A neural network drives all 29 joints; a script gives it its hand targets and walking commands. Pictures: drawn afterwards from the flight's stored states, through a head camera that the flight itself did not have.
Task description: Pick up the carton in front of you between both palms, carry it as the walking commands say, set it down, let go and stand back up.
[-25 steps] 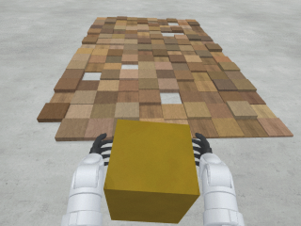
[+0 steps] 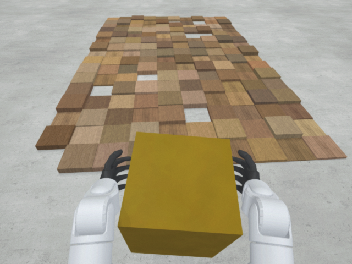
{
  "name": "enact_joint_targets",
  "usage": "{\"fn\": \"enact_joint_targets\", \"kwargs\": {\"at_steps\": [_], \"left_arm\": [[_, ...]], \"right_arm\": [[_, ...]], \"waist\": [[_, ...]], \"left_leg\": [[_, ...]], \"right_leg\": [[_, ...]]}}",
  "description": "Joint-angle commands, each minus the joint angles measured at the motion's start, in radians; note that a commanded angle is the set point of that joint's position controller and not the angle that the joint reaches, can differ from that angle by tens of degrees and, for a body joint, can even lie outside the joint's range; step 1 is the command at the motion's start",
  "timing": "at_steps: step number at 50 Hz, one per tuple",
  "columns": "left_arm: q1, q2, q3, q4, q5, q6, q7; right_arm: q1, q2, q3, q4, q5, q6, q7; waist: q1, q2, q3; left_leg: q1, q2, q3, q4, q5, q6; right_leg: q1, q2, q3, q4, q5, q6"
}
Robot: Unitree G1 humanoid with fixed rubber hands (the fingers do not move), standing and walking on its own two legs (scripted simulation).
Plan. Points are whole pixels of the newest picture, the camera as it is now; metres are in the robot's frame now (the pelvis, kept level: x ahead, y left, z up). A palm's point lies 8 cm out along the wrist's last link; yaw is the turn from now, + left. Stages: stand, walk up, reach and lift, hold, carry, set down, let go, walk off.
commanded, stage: carry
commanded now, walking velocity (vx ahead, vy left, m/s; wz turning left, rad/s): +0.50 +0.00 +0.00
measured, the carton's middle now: (177, 199) +0.29 -0.01 +0.01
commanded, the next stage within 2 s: none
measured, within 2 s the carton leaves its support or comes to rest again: neither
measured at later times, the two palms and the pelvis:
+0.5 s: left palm (123, 118) +0.50 +0.14 +0.09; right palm (229, 122) +0.48 -0.16 +0.09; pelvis +0.26 +0.02 +0.00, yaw -3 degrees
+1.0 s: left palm (145, 48) +0.88 +0.11 +0.14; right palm (220, 49) +0.88 -0.19 +0.14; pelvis +0.57 -0.04 +0.00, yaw -2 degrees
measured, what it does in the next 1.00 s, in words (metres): walks ahead: left foot, then right foot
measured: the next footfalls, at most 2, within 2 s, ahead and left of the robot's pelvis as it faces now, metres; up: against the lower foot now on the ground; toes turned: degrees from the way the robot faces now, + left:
left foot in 0.20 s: +0.21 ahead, +0.12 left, +0.00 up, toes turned +10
right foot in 0.62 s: +0.52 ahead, -0.12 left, +0.00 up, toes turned -15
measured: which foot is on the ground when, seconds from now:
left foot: up 0.00-0.18, down 0.20-0.64, up 0.66-1.00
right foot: down 0.00-0.20, up 0.22-0.60, down 0.62-1.00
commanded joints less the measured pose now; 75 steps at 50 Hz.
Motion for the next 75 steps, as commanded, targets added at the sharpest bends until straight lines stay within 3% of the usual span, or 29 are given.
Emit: {"fn": "enact_joint_targets", "kwargs": {"at_steps": [1, 7, 9, 10, 11, 12, 13, 15, 18, 23, 28, 31, 32, 33, 34, 37, 39, 42, 46, 51, 53, 55, 56, 57, 58, 61, 62, 70, 75], "left_arm": [[-0.432, -0.842, -0.645, -0.238, -0.307, 0.052, -0.133], [-0.273, -0.792, -0.672, -0.403, -0.365, 0.179, -0.071], [-0.242, -0.779, -0.682, -0.459, -0.383, 0.209, -0.055], [-0.237, -0.761, -0.682, -0.484, -0.391, 0.222, -0.047], [-0.273, -0.733, -0.681, -0.515, -0.404, 0.24, -0.037], [-0.315, -0.7, -0.683, -0.545, -0.42, 0.256, -0.027], [-0.334, -0.703, -0.69, -0.545, -0.432, 0.262, -0.02], [-0.323, -0.732, -0.667, -0.509, -0.43, 0.26, -0.011], [-0.252, -0.748, -0.623, -0.459, -0.39, 0.245, 0.01], [-0.145, -0.715, -0.586, -0.422, -0.315, 0.233, 0.044], [-0.213, -0.702, -0.641, -0.548, -0.361, 0.23, 0.032], [-0.215, -0.66, -0.646, -0.603, -0.398, 0.24, 0.031], [-0.2, -0.629, -0.636, -0.61, -0.399, 0.246, 0.035], [-0.234, -0.586, -0.624, -0.596, -0.402, 0.248, 0.038], [-0.237, -0.589, -0.622, -0.596, -0.416, 0.255, 0.04], [-0.422, -0.602, -0.635, -0.603, -0.442, 0.257, 0.039], [-0.505, -0.579, -0.627, -0.556, -0.451, 0.257, 0.04], [-0.549, -0.525, -0.598, -0.457, -0.437, 0.266, 0.047], [-0.65, -0.504, -0.54, -0.337, -0.41, 0.273, 0.065], [-0.799, -0.517, -0.464, -0.208, -0.369, 0.256, 0.093], [-0.869, -0.533, -0.444, -0.164, -0.354, 0.246, 0.104], [-0.937, -0.552, -0.427, -0.127, -0.342, 0.238, 0.114], [-0.966, -0.556, -0.417, -0.113, -0.333, 0.234, 0.12], [-0.956, -0.583, -0.406, -0.093, -0.331, 0.232, 0.126], [-0.99, -0.574, -0.393, -0.09, -0.326, 0.228, 0.132], [-1.081, -0.696, -0.402, -0.105, -0.331, 0.194, 0.13], [-1.079, -0.721, -0.405, -0.108, -0.33, 0.179, 0.126], [-0.935, -0.666, -0.461, -0.22, -0.283, 0.124, 0.12], [-0.882, -0.593, -0.478, -0.265, -0.306, 0.156, 0.117]], "right_arm": [[-0.434, 0.878, 0.764, -0.145, 0.345, 0.06, 0.134], [-0.248, 0.819, 0.722, -0.311, 0.346, 0.181, 0.053], [-0.184, 0.805, 0.695, -0.348, 0.338, 0.209, 0.032], [-0.146, 0.794, 0.68, -0.361, 0.33, 0.221, 0.021], [-0.143, 0.745, 0.655, -0.367, 0.316, 0.23, 0.006], [-0.162, 0.727, 0.641, -0.367, 0.314, 0.236, -0.009], [-0.181, 0.73, 0.636, -0.393, 0.324, 0.241, -0.02], [-0.234, 0.749, 0.649, -0.422, 0.35, 0.242, -0.033], [-0.268, 0.754, 0.683, -0.44, 0.391, 0.239, -0.033], [-0.197, 0.705, 0.697, -0.42, 0.404, 0.238, -0.026], [-0.206, 0.693, 0.706, -0.49, 0.414, 0.231, -0.012], [-0.213, 0.647, 0.706, -0.557, 0.419, 0.244, -0.022], [-0.221, 0.609, 0.703, -0.579, 0.418, 0.254, -0.03], [-0.244, 0.576, 0.697, -0.601, 0.416, 0.265, -0.04], [-0.275, 0.559, 0.703, -0.603, 0.421, 0.271, -0.044], [-0.391, 0.579, 0.683, -0.537, 0.411, 0.269, -0.048], [-0.449, 0.56, 0.653, -0.481, 0.386, 0.266, -0.06], [-0.488, 0.522, 0.602, -0.37, 0.332, 0.27, -0.087], [-0.599, 0.507, 0.541, -0.247, 0.304, 0.275, -0.112], [-0.768, 0.513, 0.478, -0.139, 0.3, 0.265, -0.123], [-0.832, 0.518, 0.45, -0.094, 0.302, 0.255, -0.122], [-0.858, 0.521, 0.419, -0.026, 0.3, 0.241, -0.123], [-0.852, 0.531, 0.403, 0.0, 0.295, 0.235, -0.123], [-0.882, 0.512, 0.384, 0.019, 0.29, 0.23, -0.127], [-0.902, 0.547, 0.394, 0.034, 0.308, 0.223, -0.127], [-1.043, 0.691, 0.472, -0.057, 0.393, 0.183, -0.095], [-1.081, 0.728, 0.5, -0.089, 0.421, 0.17, -0.083], [-0.944, 0.69, 0.554, -0.196, 0.421, 0.126, -0.07], [-0.869, 0.608, 0.557, -0.214, 0.411, 0.154, -0.079]], "waist": [[0.032, -0.128, -0.151], [0.036, -0.165, -0.115], [0.019, -0.093, -0.158], [0.003, -0.032, -0.202], [-0.015, 0.189, -0.234], [-0.022, 0.288, -0.2], [-0.022, 0.204, -0.17], [-0.016, 0.061, -0.147], [-0.007, 0.071, -0.11], [-0.01, 0.111, -0.049], [-0.013, 0.181, 0.003], [0.019, 0.112, -0.112], [0.044, -0.007, -0.189], [0.047, -0.283, -0.277], [0.047, -0.277, -0.233], [0.029, -0.035, -0.211], [0.035, -0.071, -0.203], [0.04, -0.108, -0.163], [0.056, -0.096, -0.096], [0.059, -0.131, -0.048], [0.031, -0.152, -0.078], [-0.049, -0.064, -0.19], [-0.09, 0.052, -0.273], [-0.045, 0.277, -0.344], [-0.073, 0.368, -0.382], [-0.07, 0.116, -0.338], [-0.057, 0.101, -0.352], [-0.075, 0.114, -0.34], [-0.061, 0.13, -0.227]], "left_leg": [[-0.288, 0.003, 0.046, -0.031, 0.059, -0.007], [-0.052, -0.036, 0.143, -0.294, 0.219, -0.013], [0.295, -0.054, 0.185, -0.383, 0.264, 0.004], [0.507, 0.04, 0.085, -0.382, 0.215, 0.029], [0.654, 0.3, -0.308, -0.505, -0.023, 0.115], [0.704, 0.448, -0.591, -0.564, -0.053, 0.231], [0.631, 0.454, -0.59, -0.567, -0.009, 0.258], [0.487, 0.384, -0.423, -0.589, 0.027, 0.212], [0.363, 0.303, -0.186, -0.65, 0.107, 0.147], [0.372, 0.231, -0.02, -0.647, 0.297, 0.12], [0.399, 0.218, 0.062, -0.579, 0.429, 0.101], [0.3, 0.143, 0.183, -0.204, 0.634, 0.046], [0.121, 0.104, 0.177, 0.041, 0.469, 0.007], [-0.162, -0.019, 0.131, 0.376, 0.167, -0.041], [-0.295, -0.025, 0.004, 0.513, -0.05, -0.011], [-0.29, 0.103, -0.085, 0.514, 0.088, 0.049], [-0.232, 0.097, -0.057, 0.421, 0.165, 0.051], [-0.277, 0.092, -0.02, 0.279, 0.233, 0.03], [-0.32, 0.072, 0.035, 0.04, 0.332, 0.017], [-0.232, 0.033, 0.086, -0.146, 0.391, 0.052], [-0.124, 0.01, 0.103, -0.157, 0.362, 0.08], [0.185, -0.085, 0.185, -0.238, 0.306, 0.078], [0.411, -0.003, 0.069, -0.241, 0.238, 0.068], [0.595, 0.295, -0.459, -0.341, 0.147, 0.166], [0.7, 0.34, -0.684, -0.462, 0.125, 0.246], [0.606, 0.288, -0.429, -0.349, 0.462, 0.224], [0.589, 0.276, -0.371, -0.345, 0.511, 0.214], [0.695, 0.212, -0.174, -0.308, 0.791, 0.218], [0.527, 0.123, -0.012, -0.333, 0.976, 0.171]], "right_leg": [[0.35, -0.245, 0.268, -0.176, 0.151, -0.116], [0.194, -0.218, 0.129, -0.12, 0.219, -0.099], [-0.005, -0.175, 0.036, 0.044, 0.238, -0.053], [-0.167, -0.141, -0.014, 0.2, 0.184, -0.018], [-0.396, -0.054, -0.093, 0.484, -0.049, 0.04], [-0.611, 0.015, -0.057, 0.648, -0.249, 0.034], [-0.646, -0.059, 0.02, 0.771, -0.246, 0.015], [-0.606, -0.129, 0.05, 0.782, -0.13, -0.001], [-0.495, -0.118, -0.012, 0.57, 0.002, 0.029], [-0.424, -0.07, -0.104, 0.254, 0.155, 0.049], [-0.307, -0.049, -0.168, 0.129, 0.211, 0.019], [0.077, 0.032, -0.245, 0.082, 0.082, 0.0], [0.284, -0.125, -0.013, 0.026, -0.061, -0.037], [0.478, -0.391, 0.481, -0.115, -0.233, -0.188], [0.45, -0.412, 0.583, -0.188, -0.069, -0.208], [0.269, -0.336, 0.283, -0.13, 0.135, -0.139], [0.178, -0.292, 0.152, -0.165, 0.065, -0.1], [0.164, -0.281, 0.086, -0.214, 0.025, -0.119], [0.205, -0.237, 0.003, -0.201, 0.143, -0.13], [0.216, -0.206, -0.065, -0.138, 0.28, -0.116], [0.212, -0.213, -0.084, -0.048, 0.392, -0.102], [0.159, -0.14, -0.176, 0.273, 0.548, -0.049], [0.006, -0.102, -0.154, 0.525, 0.34, -0.024], [-0.285, 0.018, -0.106, 0.785, -0.069, 0.017], [-0.484, 0.086, 0.009, 0.96, -0.241, 0.008], [-0.595, -0.027, 0.069, 1.038, -0.138, -0.034], [-0.593, -0.041, 0.066, 1.012, -0.112, -0.035], [-0.773, -0.037, -0.026, 0.78, -0.021, -0.021], [-0.433, 0.063, -0.18, 0.267, 0.159, -0.033]]}}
